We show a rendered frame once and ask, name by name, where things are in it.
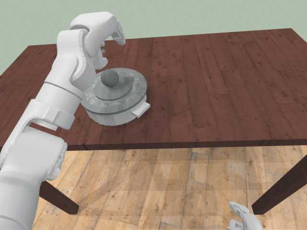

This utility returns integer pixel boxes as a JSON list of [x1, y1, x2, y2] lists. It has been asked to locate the left robot forearm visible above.
[[0, 23, 101, 169]]

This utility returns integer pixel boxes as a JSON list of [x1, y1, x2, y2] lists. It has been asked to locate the knob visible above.
[[101, 69, 119, 87]]

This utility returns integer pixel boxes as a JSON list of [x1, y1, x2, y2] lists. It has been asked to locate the pot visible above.
[[86, 94, 150, 126]]

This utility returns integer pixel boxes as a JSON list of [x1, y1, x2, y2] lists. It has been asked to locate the robot left hand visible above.
[[70, 11, 126, 70]]

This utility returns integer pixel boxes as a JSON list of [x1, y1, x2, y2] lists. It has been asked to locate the robot right hand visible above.
[[227, 201, 263, 230]]

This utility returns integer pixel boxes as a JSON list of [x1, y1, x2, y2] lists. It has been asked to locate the left robot upper arm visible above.
[[0, 126, 68, 230]]

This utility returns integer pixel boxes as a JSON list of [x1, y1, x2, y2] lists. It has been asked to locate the lid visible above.
[[81, 68, 147, 115]]

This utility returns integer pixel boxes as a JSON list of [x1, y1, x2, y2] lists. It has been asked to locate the table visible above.
[[0, 28, 307, 215]]

